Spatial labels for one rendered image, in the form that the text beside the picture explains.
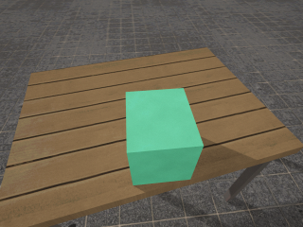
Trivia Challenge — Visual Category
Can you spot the carton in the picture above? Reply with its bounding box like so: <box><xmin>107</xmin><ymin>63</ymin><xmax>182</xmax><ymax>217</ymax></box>
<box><xmin>125</xmin><ymin>88</ymin><xmax>204</xmax><ymax>185</ymax></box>

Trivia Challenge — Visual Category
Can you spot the table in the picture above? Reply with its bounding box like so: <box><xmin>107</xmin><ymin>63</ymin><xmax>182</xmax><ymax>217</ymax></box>
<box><xmin>0</xmin><ymin>47</ymin><xmax>303</xmax><ymax>227</ymax></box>

